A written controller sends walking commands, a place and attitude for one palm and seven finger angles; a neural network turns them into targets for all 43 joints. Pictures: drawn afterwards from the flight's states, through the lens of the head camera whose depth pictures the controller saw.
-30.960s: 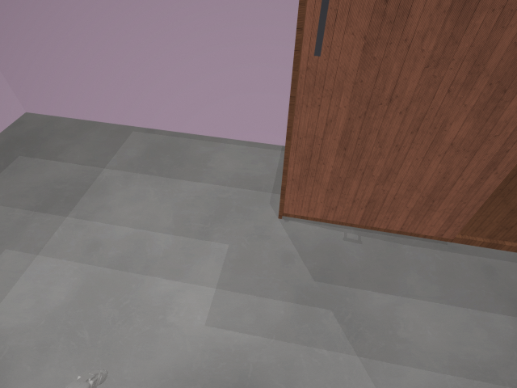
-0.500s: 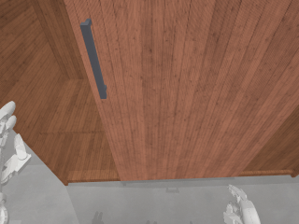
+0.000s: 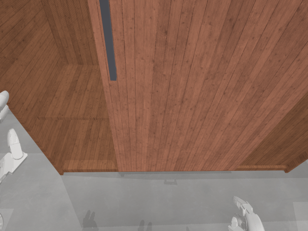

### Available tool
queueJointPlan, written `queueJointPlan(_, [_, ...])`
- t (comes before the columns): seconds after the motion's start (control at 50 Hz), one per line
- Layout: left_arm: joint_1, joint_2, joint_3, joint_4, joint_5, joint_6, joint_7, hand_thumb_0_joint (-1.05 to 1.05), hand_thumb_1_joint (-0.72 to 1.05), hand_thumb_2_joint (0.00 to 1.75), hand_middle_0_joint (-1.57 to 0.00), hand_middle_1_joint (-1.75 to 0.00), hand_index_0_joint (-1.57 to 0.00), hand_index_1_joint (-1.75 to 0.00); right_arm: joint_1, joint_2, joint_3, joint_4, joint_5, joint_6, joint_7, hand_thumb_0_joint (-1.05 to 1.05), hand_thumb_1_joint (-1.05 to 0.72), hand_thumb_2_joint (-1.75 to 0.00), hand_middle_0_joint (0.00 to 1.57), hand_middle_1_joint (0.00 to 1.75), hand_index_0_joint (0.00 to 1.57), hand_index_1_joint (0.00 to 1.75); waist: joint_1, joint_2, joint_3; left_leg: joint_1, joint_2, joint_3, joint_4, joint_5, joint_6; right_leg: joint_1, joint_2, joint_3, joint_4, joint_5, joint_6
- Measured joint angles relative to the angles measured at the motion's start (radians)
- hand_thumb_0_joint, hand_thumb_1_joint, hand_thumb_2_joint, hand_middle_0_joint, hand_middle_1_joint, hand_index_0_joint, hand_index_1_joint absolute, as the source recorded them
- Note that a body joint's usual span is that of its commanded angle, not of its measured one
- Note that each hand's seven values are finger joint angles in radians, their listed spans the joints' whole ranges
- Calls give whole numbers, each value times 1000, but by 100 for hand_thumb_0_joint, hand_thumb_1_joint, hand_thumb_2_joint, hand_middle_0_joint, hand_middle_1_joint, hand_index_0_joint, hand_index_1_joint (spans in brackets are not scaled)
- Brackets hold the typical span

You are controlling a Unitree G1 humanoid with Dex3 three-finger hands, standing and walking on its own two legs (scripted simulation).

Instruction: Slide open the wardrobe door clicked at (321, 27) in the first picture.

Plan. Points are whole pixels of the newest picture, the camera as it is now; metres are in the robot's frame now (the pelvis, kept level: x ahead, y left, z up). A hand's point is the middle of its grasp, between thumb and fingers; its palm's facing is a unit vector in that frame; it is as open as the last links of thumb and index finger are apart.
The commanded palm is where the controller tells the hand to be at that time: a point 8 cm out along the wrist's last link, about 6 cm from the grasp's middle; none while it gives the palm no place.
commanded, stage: step back with the hand held close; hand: left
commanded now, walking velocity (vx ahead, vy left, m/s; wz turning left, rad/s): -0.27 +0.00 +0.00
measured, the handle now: (110, 41) +0.55 +0.18 +0.21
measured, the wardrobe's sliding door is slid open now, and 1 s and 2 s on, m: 0.37 0.37 0.37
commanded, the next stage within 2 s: stop stepping back and stand still in 0.44 s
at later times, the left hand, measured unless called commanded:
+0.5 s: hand (47, 185) +0.16 +0.20 +0.17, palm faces +0.19 -0.80 -0.56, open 7.4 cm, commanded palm +0.07 +0.26 +0.19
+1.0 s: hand out of the picture +0.05 +0.24 +0.19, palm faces +0.39 -0.77 -0.51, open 7.4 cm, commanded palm -0.01 +0.27 +0.19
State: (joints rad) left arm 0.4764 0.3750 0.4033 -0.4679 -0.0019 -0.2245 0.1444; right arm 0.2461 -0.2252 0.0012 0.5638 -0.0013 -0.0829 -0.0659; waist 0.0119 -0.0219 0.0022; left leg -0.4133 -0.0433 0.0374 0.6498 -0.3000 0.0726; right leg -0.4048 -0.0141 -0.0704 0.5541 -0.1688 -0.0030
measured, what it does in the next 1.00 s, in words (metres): walks backwards: right foot, then left foot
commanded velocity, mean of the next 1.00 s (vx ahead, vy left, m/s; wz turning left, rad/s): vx -0.10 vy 0.02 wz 0.00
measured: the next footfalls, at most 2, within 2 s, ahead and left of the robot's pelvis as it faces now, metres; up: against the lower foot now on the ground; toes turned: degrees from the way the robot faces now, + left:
right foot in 0.38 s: -0.14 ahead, -0.10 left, +0.00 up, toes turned -1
left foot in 0.72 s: -0.13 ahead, +0.05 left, +0.00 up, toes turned +2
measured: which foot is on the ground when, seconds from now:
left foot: down 0.00-0.48, up 0.50-0.70, down 0.72-1.00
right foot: down 0.00-0.06, up 0.08-0.36, down 0.38-1.00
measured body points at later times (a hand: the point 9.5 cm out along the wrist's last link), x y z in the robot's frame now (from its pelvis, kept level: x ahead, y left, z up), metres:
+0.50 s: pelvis -0.08 -0.03 +0.01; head +0.01 -0.02 +0.45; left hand +0.14 +0.24 +0.20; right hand +0.14 -0.25 -0.07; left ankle +0.05 +0.06 -0.72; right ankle -0.20 -0.12 -0.73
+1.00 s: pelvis -0.15 -0.03 +0.01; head -0.16 -0.01 +0.46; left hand +0.02 +0.27 +0.21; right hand +0.00 -0.26 -0.06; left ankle -0.17 +0.05 -0.72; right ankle -0.20 -0.11 -0.72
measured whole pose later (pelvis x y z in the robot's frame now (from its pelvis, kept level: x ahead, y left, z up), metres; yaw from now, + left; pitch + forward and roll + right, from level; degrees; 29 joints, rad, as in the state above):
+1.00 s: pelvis -0.15 -0.03 +0.01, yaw +0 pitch +3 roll +0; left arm 0.58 0.49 0.45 -0.52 -0.04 -0.20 0.14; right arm 0.26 -0.19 0.02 0.57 -0.01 -0.10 -0.06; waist -0.02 -0.03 -0.08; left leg -0.28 -0.05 0.06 0.53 -0.31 0.06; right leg -0.23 0.03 -0.05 0.51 -0.35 -0.04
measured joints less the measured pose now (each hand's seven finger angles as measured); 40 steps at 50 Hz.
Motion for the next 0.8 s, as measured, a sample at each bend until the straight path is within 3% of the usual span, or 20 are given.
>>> queueJointPlan(0.06, [6,19,8,-34,1,-17,4,1,89,90,-21,-30,-22,-30,5,3,3,6,-3,-12,-3,1,-90,-90,20,30,20,31,-11,-15,13,-6,1,-1,-10,67,11,-11,4,3,14,-11,8])
queueJointPlan(0.1, [3,35,20,-40,12,-26,-1,1,89,90,-21,-30,-22,-30,15,10,-2,10,-8,-23,-7,1,-90,-90,20,30,20,31,-22,-12,19,-2,-1,-14,-17,69,19,-13,28,35,96,-53,14])
queueJointPlan(0.18, [9,55,56,-39,21,-46,-8,1,89,90,-21,-30,-22,-30,51,25,-11,29,-21,-45,-2,1,-90,-90,20,30,20,30,-25,17,-31,-11,7,-55,-71,96,18,74,82,66,215,-138,11])
queueJointPlan(0.26, [36,56,91,-33,-9,-64,0,1,89,90,-21,-30,-22,-30,24,41,-3,55,-27,-70,12,1,-90,-90,20,30,20,31,7,4,-75,-45,18,-33,-157,149,9,201,79,77,79,-230,4])
queueJointPlan(0.34, [-13,41,48,-17,-28,-42,-11,1,89,90,-20,-30,-21,-30,-80,43,5,63,-30,-85,27,1,-90,-90,20,30,20,31,32,-6,-23,-75,27,0,-240,229,-4,260,70,92,-70,-182,6])
queueJointPlan(0.38, [-26,53,25,-31,-32,-26,-23,1,90,90,-20,-30,-21,-30,-138,45,9,52,-30,-78,37,1,-90,-90,20,30,20,31,31,-16,16,-87,29,18,-264,264,-10,258,65,99,-101,-153,9])
queueJointPlan(0.44, [-8,88,13,-83,-43,-7,-47,1,89,90,-20,-30,-21,-30,-200,50,12,16,-25,-59,48,1,-90,-90,20,30,20,31,19,-19,57,-108,39,35,-272,301,-20,243,65,99,-112,-218,0])
queueJointPlan(0.48, [28,120,28,-125,-55,-7,-63,1,89,90,-21,-30,-21,-30,-213,51,9,-9,-20,-38,52,1,-90,-90,20,30,20,31,7,-5,67,-126,57,27,-259,317,-32,242,83,89,-130,-235,-37])
queueJointPlan(0.52, [87,149,52,-156,-65,-20,-71,1,89,90,-21,-30,-22,-30,-196,51,10,-20,-3,-4,47,1,-90,-90,20,30,20,31,1,11,56,-135,77,12,-193,248,-50,247,108,82,-134,-209,-58])
queueJointPlan(0.58, [171,185,96,-149,-63,-34,-61,1,89,89,-22,-30,-22,-30,-118,55,6,4,18,31,33,1,-90,-90,20,30,20,31,13,-48,-39,-163,19,-11,101,-18,-71,230,82,101,-141,-196,-55])
queueJointPlan(0.64, [175,153,107,-73,-55,1,-32,0,89,89,-22,-30,-23,-30,-56,30,6,28,15,44,12,1,-90,-90,20,30,20,30,21,-81,-109,-95,-7,19,186,-64,-75,223,56,115,-150,-184,-56])
queueJointPlan(0.72, [47,36,31,75,-49,83,13,0,89,90,-21,-30,-22,-30,-18,-46,-13,45,22,39,-15,1,-90,-90,20,30,20,30,6,-27,-131,85,0,45,-37,47,-55,203,52,77,-107,-197,-40])
queueJointPlan(0.8, [-9,-24,-47,91,-46,146,30,1,89,90,-20,-30,-21,-30,-27,-57,-30,46,36,51,-22,1,-90,-90,20,30,20,30,-9,-16,-89,170,-12,34,-175,-35,-3,137,44,60,41,-189,17])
